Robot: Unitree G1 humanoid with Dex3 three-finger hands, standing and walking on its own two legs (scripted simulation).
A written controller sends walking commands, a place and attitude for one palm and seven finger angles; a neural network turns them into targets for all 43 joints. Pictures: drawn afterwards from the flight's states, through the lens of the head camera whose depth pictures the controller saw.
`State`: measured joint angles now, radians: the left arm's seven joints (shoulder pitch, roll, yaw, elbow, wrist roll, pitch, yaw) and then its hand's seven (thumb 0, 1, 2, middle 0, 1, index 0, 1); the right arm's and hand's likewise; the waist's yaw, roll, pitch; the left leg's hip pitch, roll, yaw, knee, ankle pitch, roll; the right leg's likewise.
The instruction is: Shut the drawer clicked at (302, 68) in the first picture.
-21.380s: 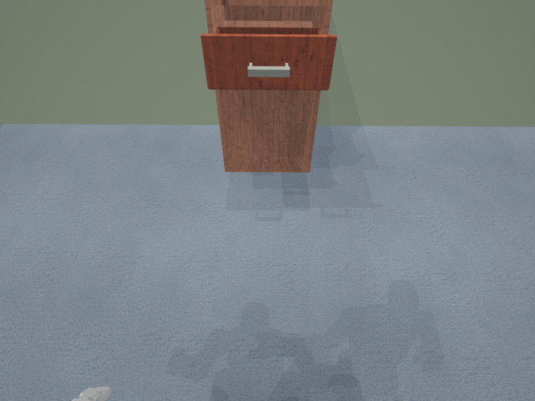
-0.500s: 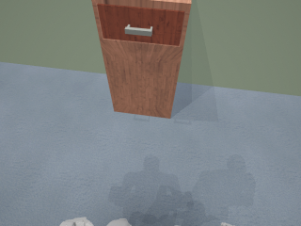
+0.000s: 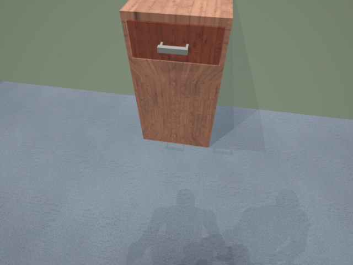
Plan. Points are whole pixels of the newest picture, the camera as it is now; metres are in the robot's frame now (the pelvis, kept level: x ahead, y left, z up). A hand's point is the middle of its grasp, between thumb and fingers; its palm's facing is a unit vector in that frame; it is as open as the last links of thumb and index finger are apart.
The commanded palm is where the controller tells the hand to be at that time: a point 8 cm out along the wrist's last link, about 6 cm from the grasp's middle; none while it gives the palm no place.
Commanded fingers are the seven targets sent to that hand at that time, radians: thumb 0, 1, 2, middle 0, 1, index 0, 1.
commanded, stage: let the arm hang, fingers relaxed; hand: left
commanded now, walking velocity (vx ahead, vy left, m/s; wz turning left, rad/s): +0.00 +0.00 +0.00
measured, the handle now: (173, 47) +0.99 +0.07 -0.01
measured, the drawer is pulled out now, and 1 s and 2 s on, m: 0.00 0.00 0.00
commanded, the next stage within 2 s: look to check the result in 0.32 s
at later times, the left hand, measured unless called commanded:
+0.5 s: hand out of the picture +0.07 +0.20 -0.17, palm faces -0.01 -0.97 -0.26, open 7.4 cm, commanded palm none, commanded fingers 0.00 0.90 0.90 -0.20 -0.30 -0.20 -0.30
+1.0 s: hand out of the picture +0.10 +0.22 -0.16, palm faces -0.01 -0.95 -0.31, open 7.4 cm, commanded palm none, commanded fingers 0.00 0.90 0.90 -0.20 -0.30 -0.20 -0.30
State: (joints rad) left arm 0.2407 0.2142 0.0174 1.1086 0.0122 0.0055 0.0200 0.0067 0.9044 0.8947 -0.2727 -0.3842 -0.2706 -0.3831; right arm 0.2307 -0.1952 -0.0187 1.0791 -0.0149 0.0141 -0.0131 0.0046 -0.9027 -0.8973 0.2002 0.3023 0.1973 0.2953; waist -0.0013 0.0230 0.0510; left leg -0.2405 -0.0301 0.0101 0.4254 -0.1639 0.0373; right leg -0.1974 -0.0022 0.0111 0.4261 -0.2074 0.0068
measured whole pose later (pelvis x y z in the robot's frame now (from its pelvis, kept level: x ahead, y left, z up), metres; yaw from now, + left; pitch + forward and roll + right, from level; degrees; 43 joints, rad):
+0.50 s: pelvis +0.02 -0.01 +0.00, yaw +0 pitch -2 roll +0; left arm 0.15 0.23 0.02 1.14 0.01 -0.01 0.02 0.00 0.90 0.89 -0.20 -0.30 -0.20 -0.30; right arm 0.18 -0.24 -0.02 1.14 -0.01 0.00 -0.02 0.00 -0.90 -0.90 0.20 0.30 0.20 0.30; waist -0.02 0.01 0.06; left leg -0.18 -0.02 0.01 0.38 -0.17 0.03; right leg -0.14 0.01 0.02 0.37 -0.20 0.00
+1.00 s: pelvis +0.03 -0.01 +0.01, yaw +0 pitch -2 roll +0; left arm 0.11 0.29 0.02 1.14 0.01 -0.01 0.01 0.01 0.90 0.89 -0.20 -0.30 -0.20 -0.30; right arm 0.12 -0.30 -0.02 1.13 -0.01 0.00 -0.01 0.00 -0.90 -0.90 0.20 0.30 0.20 0.30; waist -0.01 0.01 0.06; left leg -0.15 -0.02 0.01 0.34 -0.16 0.02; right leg -0.11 0.01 0.01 0.33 -0.20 -0.01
